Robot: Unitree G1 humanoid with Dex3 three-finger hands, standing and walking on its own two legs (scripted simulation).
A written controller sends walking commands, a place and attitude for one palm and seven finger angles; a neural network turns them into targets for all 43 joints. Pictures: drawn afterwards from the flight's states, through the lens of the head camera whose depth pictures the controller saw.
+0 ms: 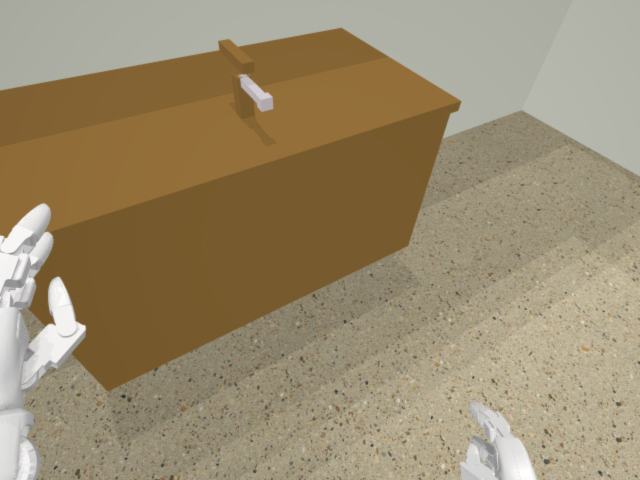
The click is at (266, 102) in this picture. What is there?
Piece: tap's lever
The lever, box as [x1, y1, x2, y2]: [256, 92, 272, 111]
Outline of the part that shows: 267,92 256,95 257,106 262,111 272,108 272,97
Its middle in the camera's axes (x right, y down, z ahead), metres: -0.12 -0.30 +0.85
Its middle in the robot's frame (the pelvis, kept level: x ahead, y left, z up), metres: +0.84 +0.18 +0.05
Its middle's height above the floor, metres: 0.82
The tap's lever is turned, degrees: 0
